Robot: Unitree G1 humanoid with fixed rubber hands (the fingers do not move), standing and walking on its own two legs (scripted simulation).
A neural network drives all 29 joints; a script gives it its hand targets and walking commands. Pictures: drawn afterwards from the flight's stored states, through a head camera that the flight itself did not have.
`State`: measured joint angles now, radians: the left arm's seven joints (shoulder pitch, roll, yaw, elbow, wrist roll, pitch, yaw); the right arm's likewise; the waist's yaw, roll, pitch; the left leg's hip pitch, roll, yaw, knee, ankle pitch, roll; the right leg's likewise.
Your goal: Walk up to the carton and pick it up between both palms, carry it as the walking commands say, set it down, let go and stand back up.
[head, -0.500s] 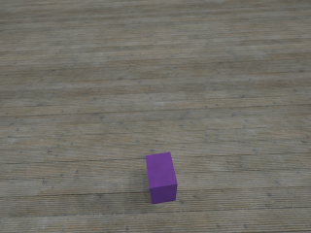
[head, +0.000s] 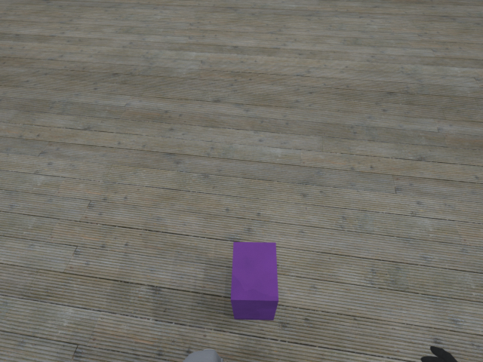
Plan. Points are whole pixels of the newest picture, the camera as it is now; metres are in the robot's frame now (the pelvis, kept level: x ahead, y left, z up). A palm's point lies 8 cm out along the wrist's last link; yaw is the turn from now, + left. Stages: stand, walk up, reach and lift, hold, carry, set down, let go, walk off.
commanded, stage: walk up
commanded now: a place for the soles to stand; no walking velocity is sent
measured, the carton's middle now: (254, 282) +0.45 +0.00 -0.62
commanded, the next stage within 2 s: none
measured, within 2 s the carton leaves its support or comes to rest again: neither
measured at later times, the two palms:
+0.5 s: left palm out of the picture +0.12 +0.35 -0.09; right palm (425, 358) +0.15 -0.28 -0.10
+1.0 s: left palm out of the picture +0.06 +0.34 -0.08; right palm out of the picture +0.11 -0.28 -0.10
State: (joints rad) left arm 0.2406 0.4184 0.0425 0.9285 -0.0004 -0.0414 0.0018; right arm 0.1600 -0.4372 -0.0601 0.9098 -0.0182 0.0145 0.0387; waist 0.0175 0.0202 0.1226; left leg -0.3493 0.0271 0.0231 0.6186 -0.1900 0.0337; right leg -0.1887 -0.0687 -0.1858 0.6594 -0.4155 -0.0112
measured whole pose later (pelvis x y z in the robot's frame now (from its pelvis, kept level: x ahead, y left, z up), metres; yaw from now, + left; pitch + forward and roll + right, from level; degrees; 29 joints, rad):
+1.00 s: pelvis +0.01 +0.02 +0.02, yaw +2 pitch -2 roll -1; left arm 0.16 0.38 0.02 1.07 0.02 -0.04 0.01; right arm 0.11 -0.39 -0.03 1.03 -0.02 0.03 0.05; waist 0.00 0.04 0.05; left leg -0.27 -0.01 0.00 0.46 -0.15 0.02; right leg -0.12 -0.06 -0.10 0.43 -0.26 0.03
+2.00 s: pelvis -0.01 +0.06 +0.00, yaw -1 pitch -4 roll +0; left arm 0.16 0.38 0.01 1.01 0.00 -0.01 0.00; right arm 0.13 -0.37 -0.03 0.96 -0.01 0.01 0.02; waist 0.01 0.03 0.11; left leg -0.29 0.00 0.09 0.60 -0.23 0.05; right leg -0.22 0.02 -0.02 0.62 -0.33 -0.02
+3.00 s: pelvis +0.01 +0.05 +0.00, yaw +0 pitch +3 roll +1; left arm 0.07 0.25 0.13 0.55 0.07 0.31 -0.06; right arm 0.02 -0.27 -0.11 0.57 -0.06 0.27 0.06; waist -0.01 -0.03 0.15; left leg -0.41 0.00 0.08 0.63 -0.27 0.03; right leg -0.35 0.01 -0.02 0.67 -0.37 -0.04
